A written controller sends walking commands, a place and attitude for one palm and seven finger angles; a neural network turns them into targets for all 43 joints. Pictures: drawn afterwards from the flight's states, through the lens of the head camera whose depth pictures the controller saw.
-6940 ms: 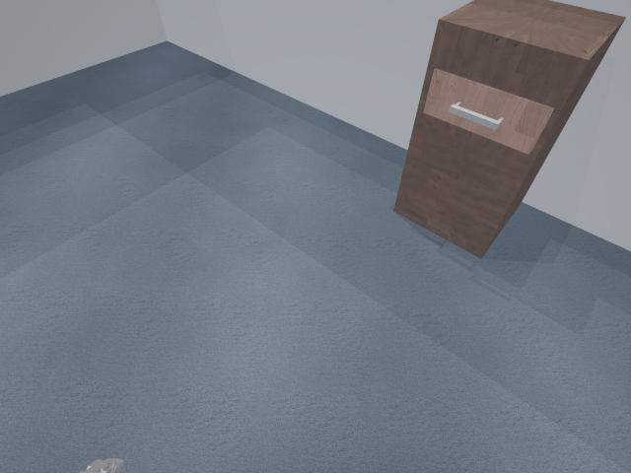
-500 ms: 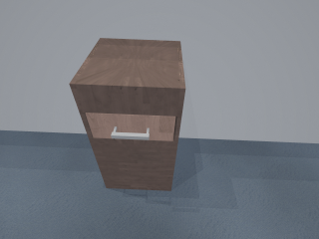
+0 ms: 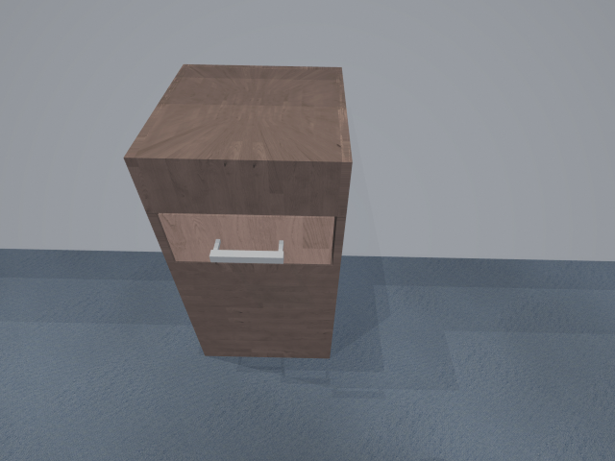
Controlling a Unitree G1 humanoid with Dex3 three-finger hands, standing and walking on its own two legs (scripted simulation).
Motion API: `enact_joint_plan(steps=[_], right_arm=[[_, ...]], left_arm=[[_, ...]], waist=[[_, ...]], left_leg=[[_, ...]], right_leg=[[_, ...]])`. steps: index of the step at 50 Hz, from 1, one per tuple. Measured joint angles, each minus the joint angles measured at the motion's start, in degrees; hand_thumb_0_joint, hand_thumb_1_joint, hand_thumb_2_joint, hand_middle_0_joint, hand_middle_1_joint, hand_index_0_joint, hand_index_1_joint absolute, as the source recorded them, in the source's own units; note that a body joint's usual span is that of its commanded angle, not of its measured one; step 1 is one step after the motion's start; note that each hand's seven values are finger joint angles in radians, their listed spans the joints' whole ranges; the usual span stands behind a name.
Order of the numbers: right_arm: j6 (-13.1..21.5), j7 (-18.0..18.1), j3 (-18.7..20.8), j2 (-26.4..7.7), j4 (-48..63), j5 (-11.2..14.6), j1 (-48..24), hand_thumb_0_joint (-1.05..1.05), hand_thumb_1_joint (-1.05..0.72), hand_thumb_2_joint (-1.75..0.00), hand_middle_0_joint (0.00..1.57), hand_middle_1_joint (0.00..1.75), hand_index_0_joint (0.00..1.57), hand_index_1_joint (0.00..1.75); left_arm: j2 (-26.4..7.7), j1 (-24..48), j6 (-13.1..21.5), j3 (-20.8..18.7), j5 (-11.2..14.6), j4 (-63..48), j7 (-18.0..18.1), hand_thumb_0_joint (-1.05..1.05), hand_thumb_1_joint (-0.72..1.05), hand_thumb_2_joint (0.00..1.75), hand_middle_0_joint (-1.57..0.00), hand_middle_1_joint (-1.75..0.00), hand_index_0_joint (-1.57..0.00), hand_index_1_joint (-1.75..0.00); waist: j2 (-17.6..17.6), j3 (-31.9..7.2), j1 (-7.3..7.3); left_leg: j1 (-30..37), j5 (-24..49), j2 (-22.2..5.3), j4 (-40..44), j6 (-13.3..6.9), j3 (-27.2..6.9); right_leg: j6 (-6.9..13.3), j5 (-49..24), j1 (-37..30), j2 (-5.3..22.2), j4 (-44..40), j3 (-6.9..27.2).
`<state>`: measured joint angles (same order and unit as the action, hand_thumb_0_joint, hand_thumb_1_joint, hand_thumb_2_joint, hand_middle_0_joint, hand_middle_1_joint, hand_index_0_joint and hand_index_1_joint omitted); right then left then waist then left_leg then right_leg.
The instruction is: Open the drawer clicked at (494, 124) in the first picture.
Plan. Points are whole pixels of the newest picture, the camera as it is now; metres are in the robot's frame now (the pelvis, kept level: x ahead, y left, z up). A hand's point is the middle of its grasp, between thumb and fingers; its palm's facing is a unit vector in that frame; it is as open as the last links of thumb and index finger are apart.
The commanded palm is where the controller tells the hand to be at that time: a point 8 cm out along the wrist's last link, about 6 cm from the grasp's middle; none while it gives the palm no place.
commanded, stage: shuffle to correct the standing spot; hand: left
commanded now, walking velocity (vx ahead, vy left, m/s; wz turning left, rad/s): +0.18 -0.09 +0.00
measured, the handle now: (248, 250) +0.59 +0.17 -0.17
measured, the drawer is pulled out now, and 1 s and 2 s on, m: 0.00 0.00 0.00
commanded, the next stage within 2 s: come to a stop and stand still in 0.20 s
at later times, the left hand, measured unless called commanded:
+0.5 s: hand out of the picture +0.11 +0.15 -0.18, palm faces +0.02 -0.98 -0.21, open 7.3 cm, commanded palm none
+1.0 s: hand out of the picture +0.12 +0.17 -0.17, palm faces +0.05 -0.98 -0.18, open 7.3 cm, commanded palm none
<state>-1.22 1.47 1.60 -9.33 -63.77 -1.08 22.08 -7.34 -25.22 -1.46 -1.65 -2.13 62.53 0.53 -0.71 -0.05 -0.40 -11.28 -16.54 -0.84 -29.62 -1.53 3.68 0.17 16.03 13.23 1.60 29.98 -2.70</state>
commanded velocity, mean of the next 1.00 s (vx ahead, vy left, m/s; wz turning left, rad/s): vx -0.01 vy -0.03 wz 0.00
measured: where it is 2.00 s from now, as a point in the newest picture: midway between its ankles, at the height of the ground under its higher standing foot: outside the picture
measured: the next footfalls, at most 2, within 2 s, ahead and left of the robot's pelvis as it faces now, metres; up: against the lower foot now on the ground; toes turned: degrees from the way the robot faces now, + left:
right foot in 0.50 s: +0.19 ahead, -0.17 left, +0.00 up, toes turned -8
left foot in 0.76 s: +0.11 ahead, +0.07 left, +0.00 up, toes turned +2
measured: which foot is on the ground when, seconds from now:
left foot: down 0.00-0.54, up 0.56-0.74, down 0.76-1.00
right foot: down 0.00-0.24, up 0.26-0.48, down 0.50-0.78, up 0.80-1.00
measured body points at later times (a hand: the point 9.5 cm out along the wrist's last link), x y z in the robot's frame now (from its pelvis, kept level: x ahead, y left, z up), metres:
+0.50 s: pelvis +0.10 -0.03 +0.00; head +0.11 -0.03 +0.45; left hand +0.11 +0.20 -0.16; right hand +0.06 -0.23 -0.16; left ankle +0.05 +0.09 -0.74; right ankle +0.16 -0.17 -0.73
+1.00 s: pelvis +0.09 -0.01 +0.01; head +0.09 +0.01 +0.46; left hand +0.11 +0.22 -0.16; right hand +0.12 -0.24 -0.14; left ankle +0.09 +0.06 -0.74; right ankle +0.06 -0.15 -0.70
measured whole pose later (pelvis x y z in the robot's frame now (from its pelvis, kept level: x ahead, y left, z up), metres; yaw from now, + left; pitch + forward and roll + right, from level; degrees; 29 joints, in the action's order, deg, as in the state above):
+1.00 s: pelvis +0.09 -0.01 +0.01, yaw +0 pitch +0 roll +0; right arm 0.4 2.6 1.6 -8.4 -60.0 -1.4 14.2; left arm -9.5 -14.5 -2.9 -2.9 -1.6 60.0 1.4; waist 1.5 0.6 -0.5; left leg -10.3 -13.2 1.1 -23.6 -4.5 7.8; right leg -2.1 20.8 16.9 2.7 42.7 -1.0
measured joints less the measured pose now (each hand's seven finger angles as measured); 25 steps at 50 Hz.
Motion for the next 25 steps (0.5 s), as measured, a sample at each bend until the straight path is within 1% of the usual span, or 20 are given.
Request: enact_joint_plan(steps=[2, 3, 7, 8, 9, 10, 12, 13, 15, 17, 18, 20, 22, 25], right_arm=[[0.08, 0.10, 0.14, -0.07, -0.11, 0.02, 0.49, 0.00, -0.91, -0.90, 0.20, 0.30, 0.20, 0.30], [0.12, 0.11, 0.14, -0.12, -0.11, 0.07, 0.64, 0.00, -0.91, -0.90, 0.20, 0.30, 0.20, 0.30], [0.16, -0.30, 0.27, 0.08, 0.04, 0.18, -0.14, 0.01, -0.91, -0.90, 0.20, 0.30, 0.20, 0.30], [0.42, -0.44, 0.31, 0.16, 0.29, 0.23, -0.67, 0.01, -0.91, -0.90, 0.20, 0.30, 0.20, 0.30], [0.78, -0.52, 0.32, 0.28, 0.65, 0.28, -1.23, 0.01, -0.91, -0.90, 0.20, 0.30, 0.20, 0.30], [1.28, -0.52, 0.26, 0.43, 1.07, 0.30, -1.77, 0.01, -0.91, -0.90, 0.20, 0.30, 0.20, 0.30], [2.72, -0.30, 0.03, 0.50, 2.24, 0.22, -2.51, 0.00, -0.91, -0.90, 0.20, 0.30, 0.20, 0.30], [3.32, -0.05, 0.08, 0.83, 2.48, 0.02, -3.05, 0.00, -0.91, -0.90, 0.20, 0.30, 0.20, 0.30], [3.97, 0.28, 0.08, 1.56, 2.89, -0.22, -3.66, 0.00, -0.91, -0.90, 0.20, 0.30, 0.20, 0.30], [4.53, 0.62, -0.05, 2.14, 3.03, -0.30, -3.42, 0.00, -0.91, -0.90, 0.20, 0.30, 0.20, 0.30], [4.69, 0.74, -0.17, 2.38, 2.93, -0.32, -3.10, 0.00, -0.91, -0.90, 0.20, 0.30, 0.20, 0.30], [4.69, 0.92, -0.46, 2.80, 2.45, -0.37, -2.38, 0.00, -0.91, -0.90, 0.20, 0.30, 0.20, 0.30], [4.21, 0.94, -0.76, 3.19, 1.65, -0.39, -1.98, 0.00, -0.91, -0.90, 0.20, 0.30, 0.20, 0.30], [3.07, 0.80, -0.75, 3.93, 0.53, 0.04, -1.19, 0.00, -0.91, -0.90, 0.20, 0.30, 0.20, 0.30]], left_arm=[[0.30, -0.71, 0.44, -0.21, 0.09, 0.06, 0.01, 0.01, 0.91, 0.90, -0.20, -0.30, -0.19, -0.30], [0.52, -0.97, 0.75, -0.31, 0.20, 0.05, 0.13, 0.01, 0.91, 0.90, -0.20, -0.30, -0.19, -0.30], [1.43, -1.70, 1.99, -0.78, 0.54, 0.21, 0.92, 0.01, 0.91, 0.90, -0.20, -0.30, -0.19, -0.30], [1.66, -1.78, 2.16, -0.80, 0.45, 0.40, 1.03, 0.01, 0.91, 0.90, -0.20, -0.30, -0.19, -0.30], [1.86, -1.84, 2.19, -0.76, 0.39, 0.61, 1.08, 0.01, 0.91, 0.90, -0.20, -0.30, -0.19, -0.30], [2.02, -1.89, 2.12, -0.68, 0.41, 0.84, 1.03, 0.01, 0.91, 0.90, -0.20, -0.30, -0.19, -0.30], [2.49, -2.10, 1.73, -0.49, 0.58, 1.03, 0.72, 0.01, 0.91, 0.90, -0.20, -0.30, -0.19, -0.30], [2.56, -1.92, 1.35, -0.47, 0.63, 1.24, 0.48, 0.01, 0.91, 0.90, -0.20, -0.30, -0.19, -0.30], [2.53, -1.13, 0.24, -0.51, 0.15, 1.53, -0.10, 0.01, 0.91, 0.90, -0.20, -0.30, -0.19, -0.30], [2.29, 0.50, -0.31, -0.72, -0.25, 1.29, -0.66, 0.01, 0.91, 0.90, -0.20, -0.30, -0.19, -0.30], [2.08, 1.62, -0.31, -0.85, -0.27, 0.84, -0.82, 0.01, 0.91, 0.90, -0.20, -0.30, -0.19, -0.30], [1.64, 4.24, 0.06, -0.98, -0.05, -0.63, -0.74, 0.01, 0.91, 0.90, -0.20, -0.30, -0.19, -0.30], [0.35, 6.38, -0.11, -0.92, -0.53, -1.24, 0.52, 0.03, 0.94, 0.90, -0.20, -0.30, -0.20, -0.30], [-2.15, 7.86, 1.09, -1.39, 0.42, -2.66, 0.96, 0.05, 0.96, 0.90, -0.20, -0.30, -0.20, -0.30]], waist=[[-0.39, -0.05, 0.13], [-0.67, -0.11, 0.28], [-0.67, -0.43, 0.91], [-0.43, -0.41, 0.99], [-0.12, -0.39, 0.98], [0.23, -0.38, 0.90], [0.22, -0.46, 0.62], [0.77, -0.42, 0.45], [1.93, -0.64, 0.34], [2.22, -0.85, -0.20], [2.15, -0.78, -0.47], [1.70, -0.29, -0.81], [1.18, 0.65, -1.00], [1.52, 2.02, -1.07]], left_leg=[[-0.53, -2.01, -0.49, -1.75, 0.18, -0.37], [-1.12, -3.87, -0.75, -3.19, -0.14, -0.79], [-6.40, -9.30, -1.50, -14.91, -1.26, -0.41], [-7.20, -9.82, -1.59, -15.87, -1.37, 0.03], [-7.39, -9.50, -1.68, -14.98, -1.41, 0.66], [-6.88, -7.96, -1.73, -12.30, -1.33, 1.48], [-4.81, -3.71, -2.10, -4.85, -1.20, 2.24], [-4.80, -1.75, -2.03, -5.07, -1.09, 2.81], [-3.68, -2.41, -1.83, -5.41, -0.90, 4.66], [-1.49, -2.67, -1.71, -2.92, -0.64, 5.67], [-0.33, -2.21, -1.66, -1.21, -0.39, 5.78], [1.61, -1.02, -1.74, 1.82, 0.20, 5.47], [3.11, -0.89, -2.24, 3.03, 0.79, 5.12], [3.73, -3.44, -2.48, 0.27, 2.23, 4.63]], right_leg=[[0.20, -1.21, -0.14, -0.48, 0.06, -0.30], [0.37, -0.86, -0.12, -0.82, 0.29, -0.60], [1.32, 0.12, -1.31, -1.71, -1.28, -1.93], [1.41, 0.05, -1.79, -1.76, -1.86, -2.07], [1.38, 0.17, -2.21, -1.72, -2.14, -2.14], [1.22, 0.56, -2.45, -1.63, -1.92, -2.12], [0.88, 2.62, -1.69, -1.91, 0.94, -2.05], [0.98, 4.62, -0.45, -1.54, 4.16, -1.74], [1.19, 8.15, 3.63, -0.73, 13.59, -0.88], [0.89, 7.24, 8.04, 0.31, 21.79, -0.90], [0.51, 6.16, 9.62, 1.00, 23.30, -1.14], [-0.30, 3.87, 11.13, 2.27, 20.92, -1.63], [-0.88, 0.64, 10.49, 2.83, 14.36, -1.90], [-1.20, -8.97, 6.61, 3.61, 3.05, -2.08]])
